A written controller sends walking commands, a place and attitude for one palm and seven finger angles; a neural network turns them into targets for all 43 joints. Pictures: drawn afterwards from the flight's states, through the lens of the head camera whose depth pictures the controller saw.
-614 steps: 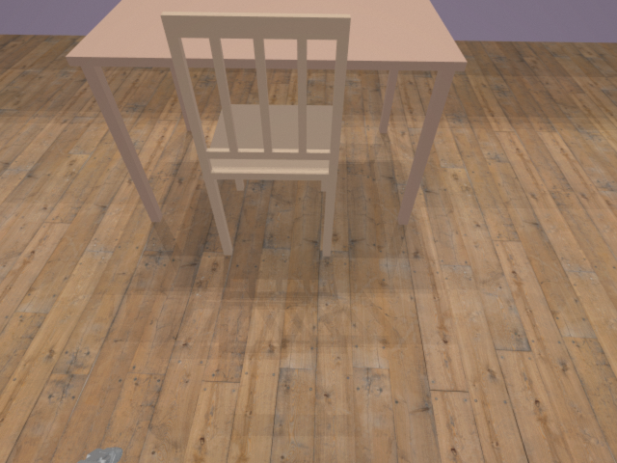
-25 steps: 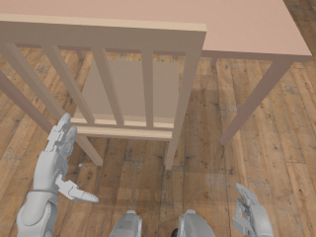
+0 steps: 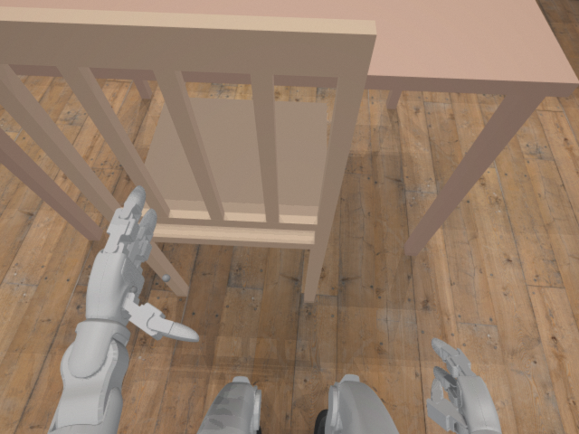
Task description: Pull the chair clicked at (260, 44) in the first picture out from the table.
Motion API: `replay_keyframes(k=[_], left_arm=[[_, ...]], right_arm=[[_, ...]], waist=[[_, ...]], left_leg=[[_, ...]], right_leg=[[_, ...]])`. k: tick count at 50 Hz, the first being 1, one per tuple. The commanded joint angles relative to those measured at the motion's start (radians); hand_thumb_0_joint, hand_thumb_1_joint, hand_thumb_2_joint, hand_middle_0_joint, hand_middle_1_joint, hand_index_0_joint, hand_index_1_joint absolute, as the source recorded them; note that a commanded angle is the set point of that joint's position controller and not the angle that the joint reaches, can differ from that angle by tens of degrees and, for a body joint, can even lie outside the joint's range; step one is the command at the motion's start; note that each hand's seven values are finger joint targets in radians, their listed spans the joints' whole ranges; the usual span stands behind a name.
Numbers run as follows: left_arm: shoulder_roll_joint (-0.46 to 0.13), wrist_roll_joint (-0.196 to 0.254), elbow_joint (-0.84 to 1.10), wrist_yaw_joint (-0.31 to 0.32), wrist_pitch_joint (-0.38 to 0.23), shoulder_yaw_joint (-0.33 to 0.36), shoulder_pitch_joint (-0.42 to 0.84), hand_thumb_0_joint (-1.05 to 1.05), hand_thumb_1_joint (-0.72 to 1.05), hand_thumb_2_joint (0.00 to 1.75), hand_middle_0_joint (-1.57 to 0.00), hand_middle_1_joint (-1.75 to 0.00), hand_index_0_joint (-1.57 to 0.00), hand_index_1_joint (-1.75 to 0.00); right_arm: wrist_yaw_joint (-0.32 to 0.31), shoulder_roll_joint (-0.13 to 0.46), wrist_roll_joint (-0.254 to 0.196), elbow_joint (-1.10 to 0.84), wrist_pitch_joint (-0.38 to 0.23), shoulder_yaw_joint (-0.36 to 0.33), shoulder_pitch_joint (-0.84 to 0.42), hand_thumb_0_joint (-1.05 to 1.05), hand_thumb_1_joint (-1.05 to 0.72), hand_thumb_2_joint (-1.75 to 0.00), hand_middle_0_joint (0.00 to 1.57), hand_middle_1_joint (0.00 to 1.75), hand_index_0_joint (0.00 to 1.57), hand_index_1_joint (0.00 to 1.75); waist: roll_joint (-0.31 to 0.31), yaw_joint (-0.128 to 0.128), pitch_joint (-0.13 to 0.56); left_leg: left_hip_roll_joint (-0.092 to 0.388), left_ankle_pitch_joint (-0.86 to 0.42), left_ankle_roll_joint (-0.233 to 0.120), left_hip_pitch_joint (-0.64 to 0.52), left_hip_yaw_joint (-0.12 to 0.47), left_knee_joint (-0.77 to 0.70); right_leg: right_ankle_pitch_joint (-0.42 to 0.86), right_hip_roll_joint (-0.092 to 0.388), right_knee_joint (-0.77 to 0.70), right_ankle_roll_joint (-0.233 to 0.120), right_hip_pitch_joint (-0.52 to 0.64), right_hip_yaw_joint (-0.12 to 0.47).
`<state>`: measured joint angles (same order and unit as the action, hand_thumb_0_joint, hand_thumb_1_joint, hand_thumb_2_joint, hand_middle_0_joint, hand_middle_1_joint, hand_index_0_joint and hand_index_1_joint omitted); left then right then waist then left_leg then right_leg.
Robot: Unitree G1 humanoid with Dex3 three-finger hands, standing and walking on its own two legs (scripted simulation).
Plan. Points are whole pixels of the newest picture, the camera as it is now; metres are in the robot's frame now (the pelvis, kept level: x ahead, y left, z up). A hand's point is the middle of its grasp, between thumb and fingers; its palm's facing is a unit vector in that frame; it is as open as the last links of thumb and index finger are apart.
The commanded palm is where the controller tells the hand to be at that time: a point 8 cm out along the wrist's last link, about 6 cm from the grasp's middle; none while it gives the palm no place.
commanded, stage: aim the fingers beside a spindle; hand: left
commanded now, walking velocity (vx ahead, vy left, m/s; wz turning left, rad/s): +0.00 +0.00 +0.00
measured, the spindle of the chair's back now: (198, 160) +0.49 +0.17 +0.03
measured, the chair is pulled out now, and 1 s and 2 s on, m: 0.00 0.00 0.00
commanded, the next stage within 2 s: push the fingers through the gap in 1.12 s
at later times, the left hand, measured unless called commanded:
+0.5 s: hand (189, 255) +0.34 +0.16 +0.01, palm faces -0.01 -1.00 -0.04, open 17.0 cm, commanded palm +0.32 +0.21 +0.01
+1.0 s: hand (189, 259) +0.34 +0.16 +0.00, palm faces -0.01 -1.00 -0.04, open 17.0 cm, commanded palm +0.32 +0.21 +0.01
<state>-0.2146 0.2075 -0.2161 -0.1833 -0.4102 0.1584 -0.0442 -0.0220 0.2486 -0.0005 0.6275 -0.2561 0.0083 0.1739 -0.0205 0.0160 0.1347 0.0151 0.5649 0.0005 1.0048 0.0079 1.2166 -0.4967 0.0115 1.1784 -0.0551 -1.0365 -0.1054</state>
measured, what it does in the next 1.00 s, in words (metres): stands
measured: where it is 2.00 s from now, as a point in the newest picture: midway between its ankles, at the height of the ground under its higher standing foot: outside the picture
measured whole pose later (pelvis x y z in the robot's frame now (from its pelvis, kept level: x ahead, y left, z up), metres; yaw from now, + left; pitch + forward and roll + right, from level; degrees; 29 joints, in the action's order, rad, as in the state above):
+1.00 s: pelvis -0.01 +0.01 -0.02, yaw +0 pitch +23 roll -1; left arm -0.19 0.16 -0.43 -0.13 -0.46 0.14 0.17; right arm -0.01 0.25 0.01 0.63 -0.17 0.01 0.18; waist -0.02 0.03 0.15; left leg 0.01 0.58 -0.01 1.10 -0.01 1.29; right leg -0.50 0.02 1.25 -0.04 -1.14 -0.09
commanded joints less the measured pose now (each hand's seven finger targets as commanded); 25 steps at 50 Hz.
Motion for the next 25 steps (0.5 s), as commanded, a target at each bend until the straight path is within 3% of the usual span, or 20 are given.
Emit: replay_keyframes(k=[1, 4, 5, 6, 11, 13, 16, 21, 23, 25], left_arm=[[-0.097, -0.006, 0.179, 0.009, -0.066, 0.015, 0.163, 0.00, -0.50, 0.30, -0.06, -0.08, -0.06, -0.08], [-0.130, -0.008, 0.141, 0.025, -0.062, 0.066, 0.158, 0.00, -0.50, 0.30, -0.06, -0.08, -0.06, -0.08], [-0.120, -0.012, 0.133, 0.027, -0.065, 0.051, 0.197, 0.00, -0.50, 0.30, -0.06, -0.08, -0.06, -0.08], [-0.151, -0.013, 0.130, 0.034, -0.069, 0.082, 0.211, 0.00, -0.50, 0.30, -0.06, -0.08, -0.06, -0.08], [-0.138, -0.018, 0.099, 0.037, -0.098, 0.067, 0.302, 0.00, -0.50, 0.30, -0.06, -0.08, -0.06, -0.08], [-0.106, -0.019, 0.087, 0.030, -0.100, 0.032, 0.310, 0.00, -0.50, 0.30, -0.06, -0.08, -0.06, -0.08], [-0.106, -0.021, 0.033, 0.025, -0.095, 0.027, 0.334, 0.00, -0.50, 0.30, -0.06, -0.08, -0.06, -0.08], [-0.143, -0.029, 0.009, 0.043, -0.099, 0.069, 0.378, 0.00, -0.50, 0.30, -0.06, -0.08, -0.06, -0.08], [-0.108, -0.034, 0.022, 0.049, -0.108, 0.041, 0.381, 0.00, -0.50, 0.30, -0.06, -0.08, -0.06, -0.08], [-0.095, -0.036, 0.013, 0.058, -0.115, 0.030, 0.390, 0.00, -0.50, 0.30, -0.06, -0.08, -0.06, -0.08]], right_arm=[[-0.010, 0.133, -0.001, -0.125, -0.044, -0.055, 0.020, 0.00, -0.90, -0.90, 0.20, 0.30, 0.20, 0.30], [-0.008, 0.132, 0.001, -0.126, -0.030, -0.058, 0.020, 0.00, -0.90, -0.90, 0.20, 0.30, 0.20, 0.30], [-0.008, 0.129, 0.000, -0.123, -0.026, -0.056, 0.016, 0.00, -0.90, -0.90, 0.20, 0.30, 0.20, 0.30], [-0.009, 0.133, 0.002, -0.124, -0.023, -0.054, 0.018, 0.00, -0.90, -0.90, 0.20, 0.30, 0.20, 0.30], [-0.008, 0.131, 0.003, -0.118, -0.015, -0.052, 0.020, 0.00, -0.90, -0.90, 0.20, 0.30, 0.20, 0.30], [-0.006, 0.128, 0.003, -0.113, -0.016, -0.054, 0.025, 0.00, -0.90, -0.90, 0.20, 0.30, 0.20, 0.30], [-0.007, 0.137, 0.002, -0.108, -0.010, -0.056, 0.036, 0.00, -0.90, -0.90, 0.20, 0.30, 0.20, 0.30], [-0.006, 0.140, 0.006, -0.105, 0.001, -0.058, 0.042, 0.00, -0.90, -0.90, 0.20, 0.30, 0.20, 0.30], [0.000, 0.132, 0.008, -0.107, 0.006, -0.059, 0.044, 0.00, -0.90, -0.90, 0.20, 0.30, 0.20, 0.30], [0.006, 0.132, 0.011, -0.101, 0.012, -0.062, 0.049, 0.00, -0.90, -0.90, 0.20, 0.30, 0.20, 0.30]], waist=[[-0.008, 0.018, 0.356], [0.036, 0.004, 0.372], [0.032, 0.015, 0.355], [0.015, 0.004, 0.359], [0.011, 0.015, 0.376], [-0.016, 0.019, 0.391], [0.031, 0.028, 0.383], [0.013, 0.015, 0.417], [-0.018, 0.012, 0.436], [0.001, 0.019, 0.437]], left_leg=[[-0.031, -0.308, -0.013, -0.136, 0.021, -0.152], [-0.034, -0.296, -0.012, -0.103, 0.013, -0.144], [-0.034, -0.283, -0.013, -0.090, 0.009, -0.140], [-0.036, -0.279, -0.014, -0.082, 0.009, -0.137], [-0.036, -0.265, -0.015, -0.074, 0.007, -0.124], [-0.036, -0.273, -0.014, -0.089, 0.005, -0.119], [-0.035, -0.267, -0.017, -0.072, 0.011, -0.115], [-0.038, -0.285, -0.014, -0.063, 0.007, -0.107], [-0.038, -0.321, -0.011, -0.092, 0.006, -0.107], [-0.036, -0.321, -0.008, -0.097, 0.009, -0.104]], right_leg=[[0.259, -0.017, -0.146, 0.039, 0.291, 0.087], [0.260, -0.014, -0.148, 0.042, 0.323, 0.102], [0.251, -0.012, -0.151, 0.044, 0.313, 0.108], [0.242, -0.013, -0.147, 0.041, 0.313, 0.112], [0.226, -0.013, -0.143, 0.040, 0.304, 0.122], [0.242, -0.011, -0.139, 0.039, 0.297, 0.120], [0.237, -0.015, -0.131, 0.040, 0.281, 0.111], [0.259, -0.013, -0.112, 0.038, 0.286, 0.113], [0.300, -0.014, -0.099, 0.036, 0.281, 0.105], [0.297, -0.016, -0.095, 0.036, 0.266, 0.098]])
